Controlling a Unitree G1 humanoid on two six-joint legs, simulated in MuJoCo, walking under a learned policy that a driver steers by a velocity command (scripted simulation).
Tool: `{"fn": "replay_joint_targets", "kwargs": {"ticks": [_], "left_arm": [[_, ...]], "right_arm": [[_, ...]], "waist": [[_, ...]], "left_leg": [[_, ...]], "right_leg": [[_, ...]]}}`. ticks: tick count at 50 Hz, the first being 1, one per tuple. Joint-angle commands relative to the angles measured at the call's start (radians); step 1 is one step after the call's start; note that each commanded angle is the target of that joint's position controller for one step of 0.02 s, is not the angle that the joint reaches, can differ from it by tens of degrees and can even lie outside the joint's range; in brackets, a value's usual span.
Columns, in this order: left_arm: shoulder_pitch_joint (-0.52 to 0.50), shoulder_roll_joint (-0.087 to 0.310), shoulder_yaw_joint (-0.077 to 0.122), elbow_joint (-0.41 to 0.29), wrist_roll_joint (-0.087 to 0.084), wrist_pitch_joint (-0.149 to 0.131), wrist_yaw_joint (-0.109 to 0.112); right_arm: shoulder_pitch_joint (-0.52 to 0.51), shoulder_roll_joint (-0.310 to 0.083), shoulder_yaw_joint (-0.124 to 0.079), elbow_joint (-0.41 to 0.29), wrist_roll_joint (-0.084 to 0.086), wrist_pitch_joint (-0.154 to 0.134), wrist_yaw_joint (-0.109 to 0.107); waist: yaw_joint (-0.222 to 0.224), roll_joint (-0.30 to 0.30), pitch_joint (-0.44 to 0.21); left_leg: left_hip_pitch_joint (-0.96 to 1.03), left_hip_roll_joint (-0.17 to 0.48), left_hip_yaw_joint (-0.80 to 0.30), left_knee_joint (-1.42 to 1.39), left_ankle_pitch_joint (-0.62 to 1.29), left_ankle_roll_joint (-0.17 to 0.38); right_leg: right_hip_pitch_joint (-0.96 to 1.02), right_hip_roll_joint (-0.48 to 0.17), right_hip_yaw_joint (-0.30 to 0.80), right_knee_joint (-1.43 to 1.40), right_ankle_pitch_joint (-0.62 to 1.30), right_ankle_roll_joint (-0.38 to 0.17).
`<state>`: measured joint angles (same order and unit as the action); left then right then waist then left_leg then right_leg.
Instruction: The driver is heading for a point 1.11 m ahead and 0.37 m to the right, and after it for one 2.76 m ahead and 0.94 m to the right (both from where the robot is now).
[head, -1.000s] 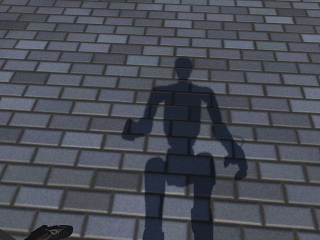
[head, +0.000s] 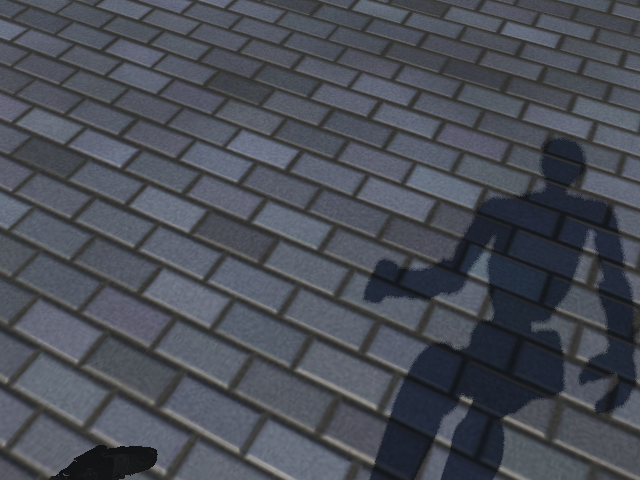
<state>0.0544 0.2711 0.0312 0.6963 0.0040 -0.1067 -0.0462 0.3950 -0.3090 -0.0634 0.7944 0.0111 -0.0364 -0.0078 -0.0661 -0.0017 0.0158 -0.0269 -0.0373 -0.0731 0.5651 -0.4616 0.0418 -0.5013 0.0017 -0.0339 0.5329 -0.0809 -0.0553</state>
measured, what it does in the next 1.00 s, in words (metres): walks ahead, turning right: left foot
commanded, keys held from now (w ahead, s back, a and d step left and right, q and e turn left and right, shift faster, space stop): w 0.36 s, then w+e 0.64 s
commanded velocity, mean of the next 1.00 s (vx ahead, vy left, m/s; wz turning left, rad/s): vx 0.50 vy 0.00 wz -0.23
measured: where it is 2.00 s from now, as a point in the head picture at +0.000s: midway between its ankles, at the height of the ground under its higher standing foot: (402, 262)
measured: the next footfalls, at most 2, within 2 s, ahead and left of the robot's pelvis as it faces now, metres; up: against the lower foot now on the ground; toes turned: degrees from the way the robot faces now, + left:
left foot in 0.48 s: +0.45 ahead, +0.14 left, +0.00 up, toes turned -2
right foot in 1.02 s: +0.68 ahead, -0.16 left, +0.00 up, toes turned -22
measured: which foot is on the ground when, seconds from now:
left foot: down 0.00-0.00, up 0.02-0.46, down 0.48-1.00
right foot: down 0.00-0.50, up 0.52-1.00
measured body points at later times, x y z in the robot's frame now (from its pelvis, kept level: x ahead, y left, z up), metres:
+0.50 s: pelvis +0.28 +0.03 +0.00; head +0.31 +0.04 +0.45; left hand +0.28 +0.31 -0.13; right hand +0.51 -0.21 -0.06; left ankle +0.41 +0.14 -0.72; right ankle +0.12 -0.11 -0.72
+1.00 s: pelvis +0.54 -0.01 +0.00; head +0.57 -0.03 +0.45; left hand +0.81 +0.15 -0.08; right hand +0.48 -0.30 -0.13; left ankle +0.41 +0.14 -0.72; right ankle +0.64 -0.15 -0.71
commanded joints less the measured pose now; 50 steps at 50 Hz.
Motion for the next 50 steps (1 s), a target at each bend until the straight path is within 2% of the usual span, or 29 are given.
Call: {"fn": "replay_joint_targets", "kwargs": {"ticks": [1,2,3,4,5,6,7,9,12,15,18,20,22,23,24,25,26,27,28,29,30,32,35,39,43,46,48,49,50], "left_arm": [[0.412,0.226,0.079,0.037,-0.009,0.001,0.008],[0.349,0.175,0.061,0.030,-0.021,0.007,0.013],[0.277,0.154,0.052,0.017,-0.014,0.014,0.018],[0.222,0.134,0.044,0.015,-0.005,0.017,0.017],[0.189,0.113,0.036,0.009,0.006,0.013,0.017],[0.173,0.108,0.034,0.009,0.008,0.009,0.016],[0.171,0.110,0.035,0.014,0.003,0.004,0.015],[0.178,0.133,0.042,0.030,-0.003,-0.004,0.019],[0.206,0.155,0.049,0.051,-0.007,0.001,0.029],[0.254,0.173,0.053,0.074,-0.018,0.011,0.035],[0.312,0.186,0.056,0.106,-0.025,0.025,0.036],[0.331,0.190,0.060,0.122,-0.031,0.038,0.040],[0.320,0.205,0.066,0.127,-0.032,0.050,0.047],[0.297,0.209,0.067,0.124,-0.033,0.054,0.049],[0.297,0.179,0.055,0.121,-0.025,0.055,0.049],[0.297,0.107,0.028,0.089,0.002,0.052,0.049],[0.442,0.006,-0.001,0.077,-0.015,0.033,0.043],[0.379,0.121,0.027,0.095,-0.041,0.024,0.043],[0.283,0.172,0.045,0.065,-0.054,0.022,0.043],[0.239,0.160,0.045,0.054,-0.046,0.025,0.048],[0.228,0.149,0.049,0.051,-0.033,0.032,0.048],[0.267,0.113,0.051,0.061,-0.037,0.056,0.046],[0.237,0.078,0.049,0.040,-0.032,0.082,0.047],[0.152,0.058,0.043,0.008,-0.027,0.078,0.030],[0.013,0.039,0.031,-0.046,-0.023,0.072,0.005],[-0.040,0.053,0.034,-0.086,-0.025,0.075,-0.010],[-0.014,0.079,0.048,-0.099,-0.023,0.079,-0.015],[0.043,0.102,0.062,-0.092,-0.023,0.083,-0.014],[0.168,0.139,0.085,-0.063,-0.026,0.086,-0.009]], "right_arm": [[0.085,-0.046,0.010,-0.079,0.001,-0.040,0.004],[-0.016,-0.126,-0.011,-0.100,0.024,-0.048,0.011],[-0.097,-0.129,-0.009,-0.124,0.026,-0.052,0.012],[-0.141,-0.118,-0.009,-0.134,0.010,-0.053,0.011],[-0.129,-0.109,-0.014,-0.128,0.001,-0.047,0.009],[-0.099,-0.090,-0.012,-0.117,0.001,-0.038,0.009],[-0.075,-0.070,-0.008,-0.106,0.001,-0.030,0.007],[-0.098,-0.052,-0.003,-0.114,-0.005,-0.023,0.002],[-0.197,-0.033,0.007,-0.136,-0.010,-0.031,0.004],[-0.303,-0.012,0.016,-0.157,-0.004,-0.043,0.017],[-0.382,-0.019,0.015,-0.182,0.005,-0.051,0.032],[-0.414,-0.034,0.009,-0.201,0.005,-0.058,0.042],[-0.371,-0.060,-0.001,-0.194,0.003,-0.066,0.046],[-0.293,-0.081,-0.014,-0.174,0.000,-0.069,0.043],[-0.152,-0.130,-0.039,-0.134,-0.006,-0.071,0.034],[0.026,-0.206,-0.060,-0.113,-0.023,-0.068,0.021],[0.059,-0.265,-0.071,-0.092,-0.023,-0.057,0.024],[0.056,-0.161,-0.048,-0.100,-0.016,-0.054,0.023],[-0.006,-0.120,-0.033,-0.101,-0.011,-0.057,0.018],[-0.079,-0.096,-0.023,-0.104,-0.015,-0.059,0.018],[-0.128,-0.067,-0.015,-0.101,-0.018,-0.063,0.020],[-0.176,-0.043,-0.013,-0.091,-0.025,-0.076,0.020],[-0.185,-0.068,-0.026,-0.064,-0.026,-0.089,0.014],[-0.172,-0.097,-0.036,-0.036,-0.027,-0.080,0.001],[-0.120,-0.131,-0.047,-0.006,-0.014,-0.062,-0.007],[-0.093,-0.152,-0.057,0.016,0.004,-0.040,-0.006],[-0.108,-0.180,-0.065,0.016,0.013,-0.026,-0.010],[-0.118,-0.194,-0.069,0.013,0.019,-0.018,-0.013],[-0.136,-0.198,-0.069,0.010,0.024,-0.010,-0.014]], "waist": [[0.174,-0.259,-0.439],[0.182,-0.168,-0.271],[0.162,-0.088,-0.158],[0.131,-0.045,-0.066],[0.095,-0.062,-0.037],[0.072,-0.083,-0.033],[0.060,-0.090,-0.036],[0.052,-0.079,-0.016],[0.080,-0.057,0.004],[0.123,-0.053,0.020],[0.153,-0.057,0.039],[0.146,-0.059,0.051],[0.108,-0.075,0.030],[0.055,-0.077,-0.010],[-0.010,-0.057,-0.110],[-0.075,0.059,-0.282],[-0.006,0.331,-0.409],[-0.053,0.212,-0.354],[-0.050,0.157,-0.209],[-0.018,0.101,-0.136],[0.010,0.108,-0.082],[0.056,0.128,-0.049],[0.074,0.082,-0.004],[0.054,0.058,0.025],[0.000,0.034,0.066],[-0.007,0.042,0.082],[0.029,0.070,0.044],[0.067,0.089,0.001],[0.143,0.083,-0.065]], "left_leg": [[-0.638,-0.048,-0.072,0.714,-0.105,-0.017],[-0.740,0.020,-0.084,0.784,-0.066,-0.011],[-0.748,0.074,-0.040,0.752,0.022,-0.004],[-0.724,0.109,-0.016,0.677,0.085,-0.007],[-0.664,0.142,-0.020,0.618,0.133,-0.010],[-0.611,0.153,-0.017,0.590,0.157,-0.018],[-0.587,0.157,-0.006,0.565,0.167,-0.027],[-0.607,0.168,0.007,0.489,0.218,-0.048],[-0.627,0.170,0.021,0.295,0.391,-0.064],[-0.576,0.137,0.052,0.104,0.532,-0.063],[-0.578,0.118,0.054,0.015,0.546,-0.051],[-0.576,0.107,0.039,-0.034,0.484,-0.032],[-0.498,0.088,0.042,-0.069,0.411,-0.012],[-0.379,0.065,0.064,-0.102,0.398,0.005],[-0.156,0.071,0.065,-0.099,0.410,0.034],[0.147,0.265,-0.129,-0.057,0.428,0.097],[0.438,0.472,-0.554,-0.157,0.221,0.242],[0.375,0.443,-0.598,-0.241,0.042,0.214],[0.254,0.412,-0.448,-0.261,0.044,0.172],[0.127,0.376,-0.342,-0.288,0.138,0.152],[0.029,0.345,-0.258,-0.320,0.217,0.149],[-0.079,0.306,-0.133,-0.382,0.313,0.139],[-0.120,0.312,-0.013,-0.426,0.444,0.152],[-0.087,0.286,0.131,-0.441,0.508,0.135],[-0.018,0.303,0.213,-0.434,0.525,0.120],[0.089,0.333,0.243,-0.379,0.615,0.102],[0.130,0.337,0.273,-0.271,0.903,0.080],[0.136,0.331,0.286,-0.171,1.069,0.068],[0.101,0.306,0.309,0.004,1.149,0.047]], "right_leg": [[0.923,-0.397,0.781,-0.193,-0.214,-0.287],[0.810,-0.368,0.672,-0.223,-0.338,-0.232],[0.658,-0.332,0.548,-0.245,-0.317,-0.198],[0.508,-0.291,0.456,-0.281,-0.233,-0.188],[0.414,-0.258,0.395,-0.310,-0.154,-0.177],[0.359,-0.237,0.356,-0.336,-0.105,-0.178],[0.329,-0.226,0.317,-0.356,-0.054,-0.187],[0.301,-0.221,0.250,-0.387,0.041,-0.201],[0.320,-0.194,0.164,-0.405,0.113,-0.182],[0.337,-0.171,0.105,-0.400,0.110,-0.152],[0.415,-0.209,0.120,-0.375,0.087,-0.147],[0.467,-0.239,0.158,-0.331,0.107,-0.136],[0.497,-0.254,0.189,-0.268,0.168,-0.118],[0.484,-0.232,0.177,-0.183,0.277,-0.100],[0.422,-0.173,0.140,-0.011,0.328,-0.069],[0.230,-0.097,0.088,0.305,0.079,-0.025],[-0.137,0.048,0.072,0.624,-0.494,0.032],[-0.237,0.001,0.171,0.735,-0.496,0.031],[-0.285,-0.040,0.157,0.751,-0.403,0.024],[-0.256,-0.081,0.137,0.724,-0.320,0.028],[-0.225,-0.107,0.140,0.678,-0.261,0.035],[-0.134,-0.133,0.142,0.639,-0.202,0.045],[-0.169,-0.141,0.143,0.582,-0.131,0.064],[-0.188,-0.134,0.117,0.369,0.061,0.070],[-0.176,-0.117,0.043,0.189,0.124,0.045],[-0.192,-0.100,0.008,0.125,0.040,0.009],[-0.109,-0.049,-0.044,0.112,-0.060,-0.028],[-0.022,-0.009,-0.074,0.115,-0.111,-0.051],[0.143,0.038,-0.096,0.074,-0.103,-0.082]]}}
